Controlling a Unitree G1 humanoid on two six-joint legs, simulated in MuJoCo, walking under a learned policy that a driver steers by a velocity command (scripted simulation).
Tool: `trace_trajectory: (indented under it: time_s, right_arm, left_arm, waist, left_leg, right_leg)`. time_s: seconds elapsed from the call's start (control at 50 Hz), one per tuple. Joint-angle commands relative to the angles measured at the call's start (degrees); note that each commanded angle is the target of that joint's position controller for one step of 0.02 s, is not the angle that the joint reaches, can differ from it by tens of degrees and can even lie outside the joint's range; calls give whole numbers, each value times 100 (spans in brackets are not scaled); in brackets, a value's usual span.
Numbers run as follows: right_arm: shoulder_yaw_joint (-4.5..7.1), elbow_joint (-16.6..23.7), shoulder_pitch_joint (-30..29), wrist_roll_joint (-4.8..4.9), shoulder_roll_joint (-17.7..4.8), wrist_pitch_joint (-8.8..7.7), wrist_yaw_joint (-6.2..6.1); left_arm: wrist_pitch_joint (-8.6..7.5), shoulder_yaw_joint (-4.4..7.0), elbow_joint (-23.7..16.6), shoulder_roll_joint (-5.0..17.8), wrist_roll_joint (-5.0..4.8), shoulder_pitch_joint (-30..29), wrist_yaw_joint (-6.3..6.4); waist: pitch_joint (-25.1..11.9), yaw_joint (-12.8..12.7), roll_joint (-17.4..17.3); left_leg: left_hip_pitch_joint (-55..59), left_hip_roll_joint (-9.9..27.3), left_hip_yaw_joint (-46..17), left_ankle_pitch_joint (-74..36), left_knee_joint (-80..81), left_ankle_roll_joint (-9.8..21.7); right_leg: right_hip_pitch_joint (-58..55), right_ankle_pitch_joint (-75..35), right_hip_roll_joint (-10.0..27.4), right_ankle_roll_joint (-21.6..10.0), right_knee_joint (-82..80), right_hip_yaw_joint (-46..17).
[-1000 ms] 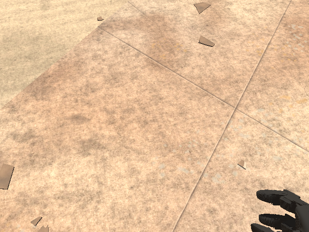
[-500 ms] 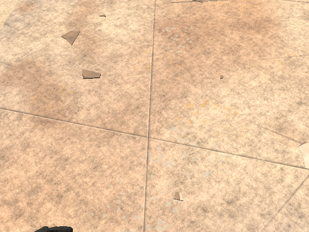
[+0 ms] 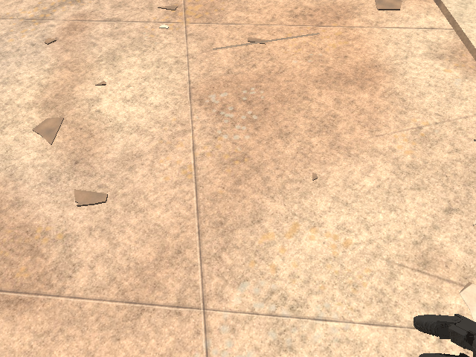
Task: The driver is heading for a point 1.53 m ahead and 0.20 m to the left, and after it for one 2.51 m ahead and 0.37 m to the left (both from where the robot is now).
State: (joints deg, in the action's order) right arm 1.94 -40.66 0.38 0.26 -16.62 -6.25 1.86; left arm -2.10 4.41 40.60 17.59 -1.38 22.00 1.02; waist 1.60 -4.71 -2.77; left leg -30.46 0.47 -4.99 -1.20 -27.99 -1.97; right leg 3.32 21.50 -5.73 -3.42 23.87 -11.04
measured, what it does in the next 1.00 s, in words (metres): walks ahead: left foot, then right foot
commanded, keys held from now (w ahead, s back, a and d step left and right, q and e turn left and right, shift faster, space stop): w+e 0.04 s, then w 0.40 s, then w+q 0.24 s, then q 0.32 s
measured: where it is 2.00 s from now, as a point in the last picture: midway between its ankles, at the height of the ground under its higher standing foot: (264, 233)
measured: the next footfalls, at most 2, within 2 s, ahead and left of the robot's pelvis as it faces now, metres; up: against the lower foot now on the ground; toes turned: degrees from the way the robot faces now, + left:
left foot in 0.04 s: +0.20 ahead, +0.13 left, +0.00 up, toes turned -6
right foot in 0.54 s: +0.45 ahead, -0.16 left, +0.00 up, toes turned -7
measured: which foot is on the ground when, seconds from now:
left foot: up 0.00-0.02, down 0.04-0.56, up 0.58-0.98, down 1.00-1.00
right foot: down 0.00-0.06, up 0.08-0.52, down 0.54-1.00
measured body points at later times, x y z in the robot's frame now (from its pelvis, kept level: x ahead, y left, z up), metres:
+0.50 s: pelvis +0.27 -0.01 +0.00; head +0.31 -0.01 +0.45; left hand +0.55 +0.17 -0.06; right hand +0.20 -0.28 -0.13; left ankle +0.16 +0.14 -0.73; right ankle +0.41 -0.15 -0.72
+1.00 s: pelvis +0.51 -0.03 -0.01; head +0.55 -0.02 +0.44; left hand +0.57 +0.27 -0.13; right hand +0.72 -0.27 -0.10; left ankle +0.63 +0.07 -0.73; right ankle +0.41 -0.15 -0.73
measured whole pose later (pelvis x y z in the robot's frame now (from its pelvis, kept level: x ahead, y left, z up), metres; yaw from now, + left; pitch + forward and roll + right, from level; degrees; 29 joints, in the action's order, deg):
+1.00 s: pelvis +0.51 -0.03 -0.01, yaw +6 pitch +1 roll -3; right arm 3.3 -39.5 6.6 0.0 -16.4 -1.0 3.4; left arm -2.1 4.6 45.6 16.6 -1.5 13.8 1.9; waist 3.0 -2.1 -1.7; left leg -28.3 1.6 1.6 2.6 -32.1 3.1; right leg 3.0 24.0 1.5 0.8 27.7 14.1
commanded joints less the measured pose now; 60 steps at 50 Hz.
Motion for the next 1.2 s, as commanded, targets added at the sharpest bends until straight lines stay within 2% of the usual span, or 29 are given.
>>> trace_trajectory:
  time_s: [0.02,0.04,0.06,0.08,0.1,0.12,0.18,0.26,0.34,0.46,0.52,0.54,0.56,0.58,0.6,0.64,0.68,0.74,0.86,0.94,0.98,1.0,1.02,1.04,1.06,1.08,1.1,1.16,1.2]
  right_arm:
    - [362,220,460,4,-906,-163,-38]
    - [445,134,1179,-85,-1119,-191,-77]
    - [546,47,1903,-185,-1574,-156,-110]
    - [550,-167,2157,-63,-1487,-99,-26]
    - [415,-88,1870,17,-945,-77,-18]
    - [343,-54,1589,-6,-715,-27,-32]
    - [228,-142,1230,-115,-466,-11,-55]
    - [287,-355,1406,8,-710,-68,-77]
    - [300,-502,1596,73,-894,17,-109]
    - [295,-836,2200,151,-1037,199,-120]
    - [294,-852,2072,167,-1130,290,-161]
    - [200,-739,1999,85,-919,263,-163]
    - [5,-527,2391,-11,-281,175,-149]
    - [20,-598,2493,91,-435,91,-142]
    - [179,-521,2122,241,-901,79,-125]
    - [196,-430,1660,197,-786,125,-140]
    - [214,-525,1874,150,-576,295,-164]
    - [225,-437,1826,101,-377,465,-213]
    - [147,58,895,6,-170,439,51]
    - [292,329,822,-25,-500,522,180]
    - [451,243,1476,-34,-757,522,166]
    - [599,157,1925,-48,-1124,506,58]
    - [704,260,1896,-1,-1676,559,-103]
    - [662,520,1853,-42,-1721,521,-67]
    - [577,562,1898,26,-1316,480,-12]
    - [512,509,1705,121,-1073,439,-27]
    - [458,528,1435,156,-938,433,-53]
    - [412,708,1005,-34,-833,436,-174]
    - [452,725,1078,-20,-911,424,-248]
  left_arm:
    - [8,198,-321,730,13,-195,33]
    - [6,78,-396,428,66,-209,4]
    - [-28,-51,-498,7,59,415,10]
    - [-78,-78,-516,184,-95,815,19]
    - [-68,34,-368,681,-139,451,25]
    - [-51,63,-439,810,-64,-104,24]
    - [-70,43,-564,538,37,-567,-34]
    - [-85,-85,-672,200,98,-843,-81]
    - [-200,-185,-816,52,92,-1544,-175]
    - [-272,-157,-1096,172,17,-2377,-315]
    - [-310,73,-805,579,72,-1262,-284]
    - [-292,206,-597,892,142,-326,-216]
    - [-225,332,-528,1453,273,348,-141]
    - [-194,249,-495,1146,232,450,-144]
    - [-198,128,-458,801,172,117,-153]
    - [-243,16,-409,443,142,-572,-183]
    - [-362,-8,-348,267,192,-984,-215]
    - [-482,47,-213,356,264,-1291,-181]
    - [-298,156,34,713,175,-1114,56]
    - [-111,249,112,896,-30,-1185,109]
    - [-15,263,84,881,-101,-1288,142]
    - [-6,215,118,743,-23,-980,124]
    - [-20,45,1,226,360,-464,66]
    - [-62,-20,-98,329,301,-211,-30]
    - [-112,83,-121,721,62,-782,-104]
    - [-145,72,-263,694,-20,-1192,-113]
    - [-149,75,-231,662,56,-1343,-71]
    - [-139,100,-232,624,193,-1350,-39]
    - [-168,54,-197,466,211,-1375,-32]
  waist:
    - [-331,613,1057]
    - [-1028,954,789]
    - [-1932,846,-512]
    - [-2091,738,-1679]
    - [-1275,865,-821]
    - [-702,892,-368]
    - [-104,600,-277]
    - [-61,564,-214]
    - [34,805,-127]
    - [217,974,-182]
    - [-425,202,-151]
    - [-1141,-235,-2]
    - [-2068,-235,1247]
    - [-2519,-255,1681]
    - [-1548,-213,1256]
    - [-553,120,909]
    - [-249,458,997]
    - [10,702,777]
    - [-101,397,630]
    - [-209,514,706]
    - [-534,884,577]
    - [-856,1027,20]
    - [-1292,571,-1428]
    - [-2409,563,-1392]
    - [-2218,934,-434]
    - [-1480,869,-201]
    - [-973,720,116]
    - [-605,438,-237]
    - [-618,475,-225]
  left_leg:
    - [1366,-35,149,407,291,308]
    - [2670,534,-301,554,174,605]
    - [4696,1801,-2308,1299,303,1317]
    - [5170,2382,-4378,2900,1034,1816]
    - [4536,2155,-3837,3604,1250,1598]
    - [3808,1893,-2879,3117,1252,1375]
    - [2459,1292,-1463,1420,1583,1282]
    - [2377,1294,-828,372,1927,1540]
    - [2398,1074,-144,-94,2007,1375]
    - [2987,1369,-130,-449,1687,1191]
    - [2856,1128,39,-2057,320,934]
    - [1996,851,206,-1451,-929,734]
    - [-166,41,621,1087,-3139,301]
    - [-840,-157,-76,3424,-4162,271]
    - [-1293,155,-207,3135,-4525,297]
    - [-1158,554,10,2280,-4125,285]
    - [-549,736,-42,1768,-3857,209]
    - [-441,624,-16,1418,-3516,3]
    - [92,412,496,-257,-1229,53]
    - [161,275,626,577,-831,368]
    - [1067,-101,874,568,-297,637]
    - [2012,-132,591,-975,142,858]
    - [3498,1148,-1141,-3481,-347,1538]
    - [4471,2090,-3580,-1175,320,2771]
    - [4267,1828,-3374,751,901,2519]
    - [3704,1580,-2948,2336,1143,2174]
    - [2996,1387,-2683,2901,1318,1912]
    - [1760,928,-2120,2634,1643,1699]
    - [1557,763,-1794,2228,1620,1706]
  right_leg:
    - [375,-2117,1238,-539,322,-1151]
    - [791,-1892,904,-342,1540,-843]
    - [2423,-126,151,86,3476,-105]
    - [3762,1321,117,226,4687,34]
    - [4125,842,434,263,5121,-118]
    - [4082,390,631,265,5085,128]
    - [3500,-265,1007,216,4258,272]
    - [3568,-665,1145,318,3220,581]
    - [3280,-1872,1108,360,1770,878]
    - [2905,-1903,853,177,714,1041]
    - [1046,-1775,552,-130,177,1227]
    - [-554,-1903,1049,-368,422,804]
    - [-2719,-1336,2636,-1038,344,-1394]
    - [-2666,-667,3092,-1360,-369,-2850]
    - [-1942,-366,2868,-1130,-520,-2086]
    - [-537,-698,2349,-860,-951,-771]
    - [330,-1292,2084,-760,-1388,-10]
    - [774,-3664,2050,-816,-1423,944]
    - [478,-4243,1906,-638,-1147,1981]
    - [-150,-4544,2207,-469,-363,1971]
    - [-75,-4914,1963,-215,930,2140]
    - [350,-4112,1511,130,2143,2271]
    - [2061,397,880,535,3965,2233]
    - [3252,2134,143,660,5421,1042]
    - [3735,1508,444,517,5524,476]
    - [4029,920,647,384,5127,546]
    - [3954,528,875,354,4623,555]
    - [3056,-91,929,368,3532,633]
    - [2811,-317,835,488,2861,720]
